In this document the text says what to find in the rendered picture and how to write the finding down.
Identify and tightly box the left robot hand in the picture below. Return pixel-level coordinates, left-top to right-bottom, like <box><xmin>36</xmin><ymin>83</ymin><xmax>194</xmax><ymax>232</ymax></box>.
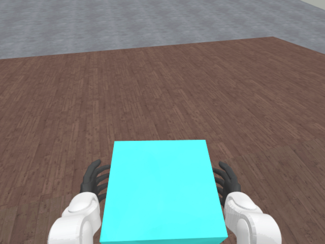
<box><xmin>80</xmin><ymin>159</ymin><xmax>111</xmax><ymax>203</ymax></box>

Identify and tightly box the left robot forearm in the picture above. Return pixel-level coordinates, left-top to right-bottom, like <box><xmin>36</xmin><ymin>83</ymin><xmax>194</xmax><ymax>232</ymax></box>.
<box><xmin>47</xmin><ymin>192</ymin><xmax>101</xmax><ymax>244</ymax></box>

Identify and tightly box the carton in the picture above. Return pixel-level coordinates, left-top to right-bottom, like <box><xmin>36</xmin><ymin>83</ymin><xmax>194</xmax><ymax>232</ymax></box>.
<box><xmin>100</xmin><ymin>140</ymin><xmax>228</xmax><ymax>244</ymax></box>

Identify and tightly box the right robot hand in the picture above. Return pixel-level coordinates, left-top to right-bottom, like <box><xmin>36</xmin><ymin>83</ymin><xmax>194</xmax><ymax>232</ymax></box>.
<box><xmin>212</xmin><ymin>161</ymin><xmax>241</xmax><ymax>208</ymax></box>

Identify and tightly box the right robot forearm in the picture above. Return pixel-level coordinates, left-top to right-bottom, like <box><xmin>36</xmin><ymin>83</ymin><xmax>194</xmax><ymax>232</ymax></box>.
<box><xmin>224</xmin><ymin>192</ymin><xmax>282</xmax><ymax>244</ymax></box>

